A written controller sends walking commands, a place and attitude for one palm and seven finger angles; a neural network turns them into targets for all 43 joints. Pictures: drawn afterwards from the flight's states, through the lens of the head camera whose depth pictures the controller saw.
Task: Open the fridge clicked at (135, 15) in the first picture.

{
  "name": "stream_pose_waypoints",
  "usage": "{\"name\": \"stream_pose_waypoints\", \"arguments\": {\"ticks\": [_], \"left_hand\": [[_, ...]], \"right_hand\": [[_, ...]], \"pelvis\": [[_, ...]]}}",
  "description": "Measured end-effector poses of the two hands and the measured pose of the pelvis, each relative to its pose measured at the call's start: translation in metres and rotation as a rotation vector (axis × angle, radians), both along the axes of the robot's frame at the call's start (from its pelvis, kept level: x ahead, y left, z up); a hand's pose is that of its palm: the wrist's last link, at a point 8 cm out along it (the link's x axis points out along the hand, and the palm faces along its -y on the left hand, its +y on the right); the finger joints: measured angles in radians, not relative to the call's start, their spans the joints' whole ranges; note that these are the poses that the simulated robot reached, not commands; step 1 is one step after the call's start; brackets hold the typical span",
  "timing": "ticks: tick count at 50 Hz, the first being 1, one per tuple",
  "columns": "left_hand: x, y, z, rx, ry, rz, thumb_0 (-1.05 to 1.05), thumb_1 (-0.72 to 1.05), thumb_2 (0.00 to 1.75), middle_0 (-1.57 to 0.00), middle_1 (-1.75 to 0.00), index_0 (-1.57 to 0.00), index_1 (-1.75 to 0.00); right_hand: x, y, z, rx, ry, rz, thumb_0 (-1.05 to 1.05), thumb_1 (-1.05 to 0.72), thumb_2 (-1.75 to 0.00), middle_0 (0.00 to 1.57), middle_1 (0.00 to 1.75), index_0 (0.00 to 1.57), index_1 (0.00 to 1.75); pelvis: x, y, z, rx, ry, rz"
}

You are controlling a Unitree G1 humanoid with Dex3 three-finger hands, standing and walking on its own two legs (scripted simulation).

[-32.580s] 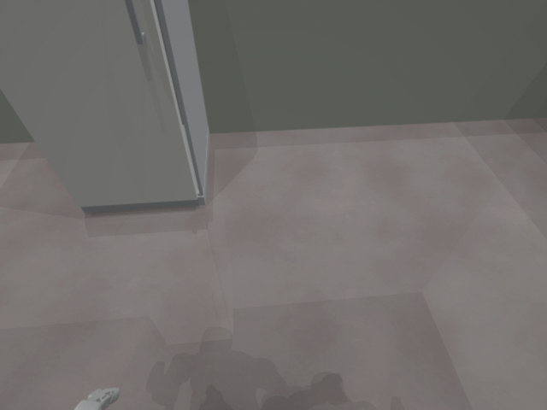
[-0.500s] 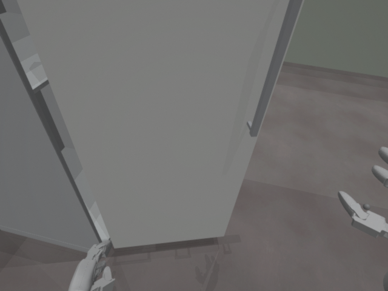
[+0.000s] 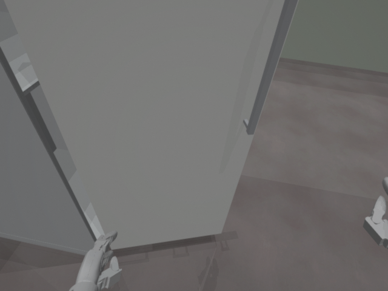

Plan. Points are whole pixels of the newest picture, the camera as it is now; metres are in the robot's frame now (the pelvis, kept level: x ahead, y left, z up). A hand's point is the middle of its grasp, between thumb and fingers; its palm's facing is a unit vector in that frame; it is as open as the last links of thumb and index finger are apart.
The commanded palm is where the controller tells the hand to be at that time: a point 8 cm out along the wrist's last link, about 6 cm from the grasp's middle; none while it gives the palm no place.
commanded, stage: draw the hand back to the body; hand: right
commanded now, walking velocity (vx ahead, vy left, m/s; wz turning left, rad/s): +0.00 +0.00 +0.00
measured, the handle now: (269, 56) +0.53 -0.17 +0.27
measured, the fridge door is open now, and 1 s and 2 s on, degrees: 70 70 70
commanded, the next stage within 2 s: step back with the hand held close in 0.04 s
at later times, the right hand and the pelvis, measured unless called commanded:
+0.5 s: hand (378, 236) +0.17 -0.28 +0.14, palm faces +0.36 +0.81 -0.46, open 7.4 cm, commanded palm +0.11 -0.32 +0.17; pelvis -0.03 -0.03 -0.01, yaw +1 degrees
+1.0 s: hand out of the picture +0.08 -0.28 +0.16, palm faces +0.50 +0.75 -0.43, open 7.4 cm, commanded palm +0.00 -0.32 +0.17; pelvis -0.12 -0.01 -0.02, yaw -4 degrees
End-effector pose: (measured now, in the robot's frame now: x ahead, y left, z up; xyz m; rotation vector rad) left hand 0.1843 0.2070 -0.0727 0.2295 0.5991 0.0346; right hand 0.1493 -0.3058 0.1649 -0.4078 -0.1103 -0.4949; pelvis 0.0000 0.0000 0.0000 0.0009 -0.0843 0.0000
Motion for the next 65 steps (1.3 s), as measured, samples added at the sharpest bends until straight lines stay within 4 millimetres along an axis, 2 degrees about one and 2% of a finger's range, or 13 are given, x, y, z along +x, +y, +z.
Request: {"name": "stream_pose_waypoints", "arguments": {"ticks": [6, 14, 18, 22, 32, 36, 44, 51, 57, 61, 65], "left_hand": [[-0.009, 0.008, -0.003, 0.013, 0.023, 0.022, 0.02, 0.9, 0.9, -0.2, -0.3, -0.2, -0.3], [-0.015, 0.016, -0.004, 0.03, 0.053, 0.052, 0.02, 0.9, 0.9, -0.2, -0.3, -0.2, -0.3], [-0.024, 0.017, -0.003, 0.047, 0.074, 0.088, 0.02, 0.9, 0.9, -0.2, -0.3, -0.2, -0.3], [-0.037, 0.015, 0.0, 0.059, 0.083, 0.127, 0.02, 0.9, 0.9, -0.2, -0.3, -0.2, -0.3], [-0.073, -0.007, 0.001, 0.066, 0.059, 0.102, 0.02, 0.9, 0.9, -0.2, -0.3, -0.2, -0.3], [-0.087, -0.011, -0.006, 0.046, 0.048, 0.073, 0.02, 0.9, 0.9, -0.2, -0.3, -0.2, -0.3], [-0.122, -0.003, -0.015, 0.063, 0.081, 0.045, 0.02, 0.9, 0.9, -0.2, -0.3, -0.2, -0.3], [-0.15, 0.009, -0.016, 0.078, 0.079, 0.057, 0.02, 0.9, 0.9, -0.2, -0.3, -0.2, -0.3], [-0.159, 0.02, -0.027, 0.06, 0.052, 0.04, 0.02, 0.9, 0.9, -0.2, -0.3, -0.2, -0.3], [-0.17, 0.021, -0.028, 0.076, 0.1, 0.011, 0.02, 0.9, 0.9, -0.2, -0.3, -0.2, -0.3], [-0.186, 0.011, -0.015, 0.11, 0.105, -0.007, 0.02, 0.9, 0.9, -0.2, -0.3, -0.2, -0.29]], "right_hand": [[0.001, 0.005, 0.0, -0.004, 0.006, 0.023, 0.02, -0.89, -0.9, 0.21, 0.3, 0.21, 0.3], [0.004, -0.003, 0.016, -0.088, -0.06, 0.032, 0.02, -0.89, -0.9, 0.21, 0.3, 0.21, 0.3], [0.005, -0.005, 0.006, -0.096, -0.023, 0.075, 0.02, -0.89, -0.9, 0.21, 0.3, 0.21, 0.3], [-0.004, -0.008, -0.006, -0.096, 0.033, 0.12, 0.02, -0.89, -0.9, 0.21, 0.3, 0.21, 0.3], [-0.049, -0.03, 0.013, -0.189, -0.105, 0.09, 0.02, -0.89, -0.9, 0.21, 0.3, 0.21, 0.3], [-0.071, -0.032, 0.01, -0.198, -0.139, 0.043, 0.02, -0.89, -0.9, 0.21, 0.3, 0.21, 0.3], [-0.102, -0.018, -0.002, -0.152, -0.155, 0.04, 0.02, -0.89, -0.9, 0.21, 0.3, 0.21, 0.3], [-0.122, -0.01, 0.016, -0.251, -0.207, 0.086, 0.02, -0.89, -0.9, 0.21, 0.3, 0.21, 0.3], [-0.162, -0.01, 0.022, -0.355, -0.213, 0.037, 0.02, -0.89, -0.9, 0.21, 0.3, 0.21, 0.3], [-0.186, -0.012, 0.012, -0.259, -0.199, -0.007, 0.02, -0.89, -0.9, 0.21, 0.3, 0.21, 0.3], [-0.201, -0.02, 0.001, -0.177, -0.212, -0.001, 0.02, -0.89, -0.9, 0.21, 0.3, 0.21, 0.3]], "pelvis": [[0.002, 0.001, 0.0, 0.002, -0.003, 0.004], [-0.004, -0.003, -0.002, 0.017, 0.04, -0.005], [-0.012, -0.012, -0.004, 0.016, 0.068, 0.0], [-0.021, -0.021, -0.006, 0.009, 0.078, 0.011], [-0.057, -0.029, -0.014, 0.009, 0.06, -0.007], [-0.072, -0.026, -0.02, 0.016, 0.054, -0.022], [-0.1, -0.018, -0.022, 0.02, 0.055, -0.037], [-0.124, -0.011, -0.025, 0.023, 0.054, -0.077], [-0.142, 0.0, -0.035, 0.016, 0.034, -0.107], [-0.158, -0.003, -0.031, -0.007, 0.039, -0.103], [-0.177, -0.009, -0.026, -0.019, 0.069, -0.099]]}}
